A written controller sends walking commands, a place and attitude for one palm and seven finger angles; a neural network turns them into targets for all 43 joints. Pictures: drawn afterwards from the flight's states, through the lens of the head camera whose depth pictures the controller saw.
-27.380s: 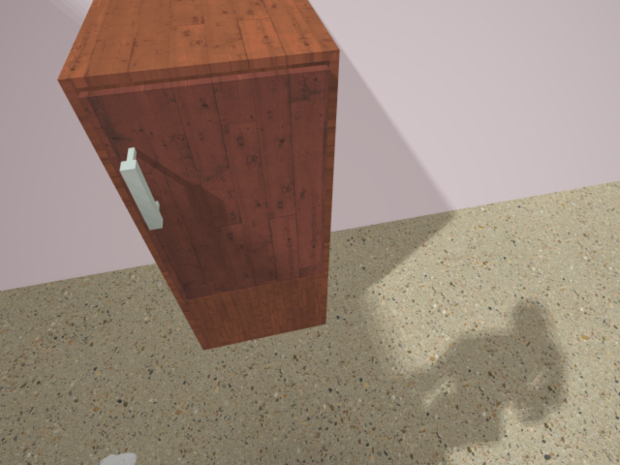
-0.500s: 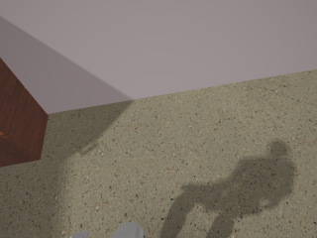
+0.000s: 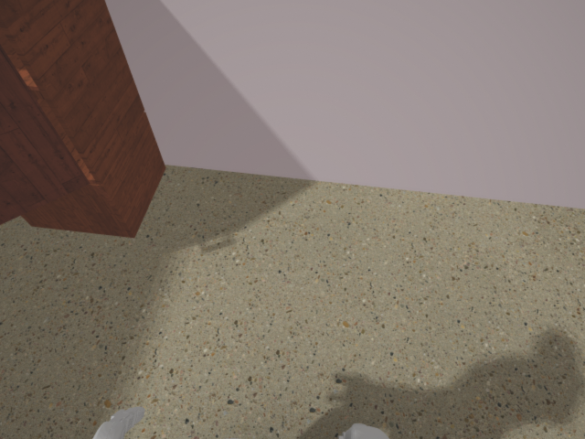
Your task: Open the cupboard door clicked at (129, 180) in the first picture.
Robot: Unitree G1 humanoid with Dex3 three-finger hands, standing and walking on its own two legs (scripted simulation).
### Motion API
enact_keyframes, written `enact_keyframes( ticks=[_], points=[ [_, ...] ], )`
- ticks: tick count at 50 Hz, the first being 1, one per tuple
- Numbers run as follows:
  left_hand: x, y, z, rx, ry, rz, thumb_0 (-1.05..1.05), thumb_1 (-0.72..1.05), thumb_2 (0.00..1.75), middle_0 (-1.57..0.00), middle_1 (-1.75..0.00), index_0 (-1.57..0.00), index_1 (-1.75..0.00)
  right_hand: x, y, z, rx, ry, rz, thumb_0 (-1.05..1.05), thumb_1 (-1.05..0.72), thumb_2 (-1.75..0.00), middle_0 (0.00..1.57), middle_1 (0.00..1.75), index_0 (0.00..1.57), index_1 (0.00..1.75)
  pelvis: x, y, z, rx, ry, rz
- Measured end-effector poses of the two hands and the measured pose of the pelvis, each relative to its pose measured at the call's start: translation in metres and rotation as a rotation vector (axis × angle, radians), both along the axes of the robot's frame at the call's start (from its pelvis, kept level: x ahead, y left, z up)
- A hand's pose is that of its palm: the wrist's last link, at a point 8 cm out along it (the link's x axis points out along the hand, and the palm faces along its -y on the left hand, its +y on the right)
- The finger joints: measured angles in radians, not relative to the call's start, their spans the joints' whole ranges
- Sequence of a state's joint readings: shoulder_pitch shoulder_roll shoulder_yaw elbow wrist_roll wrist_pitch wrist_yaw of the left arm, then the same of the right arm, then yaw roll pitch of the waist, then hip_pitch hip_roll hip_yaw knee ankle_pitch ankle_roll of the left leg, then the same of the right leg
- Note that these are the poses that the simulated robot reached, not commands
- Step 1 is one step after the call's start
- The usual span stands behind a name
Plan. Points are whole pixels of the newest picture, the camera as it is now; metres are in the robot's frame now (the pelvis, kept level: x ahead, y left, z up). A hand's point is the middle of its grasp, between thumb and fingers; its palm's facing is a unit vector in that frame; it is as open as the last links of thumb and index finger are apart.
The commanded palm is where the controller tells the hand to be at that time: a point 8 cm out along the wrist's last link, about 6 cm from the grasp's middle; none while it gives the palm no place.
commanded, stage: turn to face it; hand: left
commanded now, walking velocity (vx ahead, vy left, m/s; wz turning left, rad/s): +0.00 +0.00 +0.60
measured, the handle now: out of the picture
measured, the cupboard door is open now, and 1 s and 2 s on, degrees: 46 46 46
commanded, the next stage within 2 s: take the last steps up to it in 1.04 s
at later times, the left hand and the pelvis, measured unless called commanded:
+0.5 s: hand out of the picture -0.02 +0.18 -0.19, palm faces +0.36 -0.91 -0.21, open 7.4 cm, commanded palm none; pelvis +0.00 -0.02 -0.01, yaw +20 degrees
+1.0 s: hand out of the picture +0.01 +0.17 -0.15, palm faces +0.51 -0.81 -0.27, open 7.4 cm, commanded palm none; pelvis +0.03 -0.05 -0.01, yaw +32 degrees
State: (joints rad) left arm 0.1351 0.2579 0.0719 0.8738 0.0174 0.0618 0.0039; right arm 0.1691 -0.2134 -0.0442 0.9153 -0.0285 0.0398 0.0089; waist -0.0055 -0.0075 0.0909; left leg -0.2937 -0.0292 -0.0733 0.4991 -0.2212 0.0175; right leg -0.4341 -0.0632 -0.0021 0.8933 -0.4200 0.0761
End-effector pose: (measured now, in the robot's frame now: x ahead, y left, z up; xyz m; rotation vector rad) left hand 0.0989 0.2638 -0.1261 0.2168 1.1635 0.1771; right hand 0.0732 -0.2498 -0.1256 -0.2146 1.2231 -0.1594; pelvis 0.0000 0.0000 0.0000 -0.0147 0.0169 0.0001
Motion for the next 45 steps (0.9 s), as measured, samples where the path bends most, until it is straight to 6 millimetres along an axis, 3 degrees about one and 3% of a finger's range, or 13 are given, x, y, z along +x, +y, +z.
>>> enact_keyframes(
  ticks=[6, 11, 15, 21, 25, 28, 31, 37, 45],
  points=[
    [-0.001, -0.026, 0.008, 0.041, -0.073, 0.034, 0.01, 0.91, 0.90, -0.20, -0.30, -0.20, -0.30, 0.001, -0.026, -0.025, 0.041, 0.040, 0.022, 0.01, -0.90, -0.90, 0.21, 0.30, 0.21, 0.30, -0.001, -0.028, -0.011, 0.022, 0.005, 0.070],
    [-0.032, -0.045, 0.015, 0.032, -0.037, 0.102, 0.01, 0.91, 0.90, -0.20, -0.30, -0.20, -0.30, 0.017, -0.041, -0.021, 0.044, 0.065, 0.077, 0.01, -0.91, -0.90, 0.20, 0.30, 0.21, 0.30, 0.001, -0.038, -0.002, 0.039, -0.012, 0.150],
    [-0.059, -0.056, 0.012, 0.002, 0.004, 0.169, 0.01, 0.91, 0.90, -0.20, -0.30, -0.20, -0.30, 0.038, -0.041, -0.012, 0.037, 0.062, 0.134, 0.01, -0.91, -0.90, 0.20, 0.30, 0.20, 0.30, 0.004, -0.043, 0.004, 0.053, -0.013, 0.209],
    [-0.107, -0.055, -0.006, -0.045, 0.058, 0.293, 0.01, 0.91, 0.90, -0.20, -0.30, -0.20, -0.30, 0.086, -0.017, -0.003, 0.007, 0.025, 0.272, 0.01, -0.91, -0.90, 0.20, 0.30, 0.20, 0.30, 0.005, -0.036, 0.000, 0.050, -0.013, 0.295],
    [-0.145, -0.041, -0.028, -0.072, 0.108, 0.380, 0.01, 0.91, 0.90, -0.20, -0.30, -0.21, -0.30, 0.122, 0.014, -0.002, -0.017, -0.058, 0.371, 0.01, -0.91, -0.90, 0.20, 0.30, 0.20, 0.30, 0.004, -0.021, -0.015, 0.026, -0.010, 0.346],
    [-0.164, -0.028, -0.036, -0.070, 0.157, 0.427, 0.01, 0.91, 0.90, -0.20, -0.30, -0.20, -0.30, 0.135, 0.035, 0.003, -0.025, -0.108, 0.424, 0.01, -0.91, -0.90, 0.20, 0.30, 0.20, 0.30, 0.002, -0.016, -0.017, 0.026, -0.010, 0.373],
    [-0.167, -0.019, -0.030, -0.060, 0.152, 0.460, 0.01, 0.91, 0.90, -0.20, -0.30, -0.20, -0.30, 0.136, 0.045, 0.011, -0.033, -0.110, 0.457, 0.01, -0.91, -0.90, 0.20, 0.30, 0.20, 0.30, 0.001, -0.013, -0.010, 0.010, -0.008, 0.402],
    [-0.150, -0.010, -0.010, -0.033, 0.064, 0.485, 0.01, 0.91, 0.90, -0.20, -0.30, -0.20, -0.30, 0.128, 0.053, 0.009, -0.013, -0.060, 0.492, 0.01, -0.91, -0.90, 0.21, 0.30, 0.21, 0.30, 0.004, -0.015, 0.000, -0.004, -0.007, 0.448],
    [-0.119, -0.031, 0.002, 0.012, -0.017, 0.498, 0.01, 0.91, 0.90, -0.20, -0.30, -0.20, -0.30, 0.120, 0.033, -0.016, 0.042, 0.025, 0.494, 0.01, -0.90, -0.90, 0.21, 0.30, 0.21, 0.30, 0.019, -0.039, -0.006, 0.018, 0.000, 0.509]
  ],
)
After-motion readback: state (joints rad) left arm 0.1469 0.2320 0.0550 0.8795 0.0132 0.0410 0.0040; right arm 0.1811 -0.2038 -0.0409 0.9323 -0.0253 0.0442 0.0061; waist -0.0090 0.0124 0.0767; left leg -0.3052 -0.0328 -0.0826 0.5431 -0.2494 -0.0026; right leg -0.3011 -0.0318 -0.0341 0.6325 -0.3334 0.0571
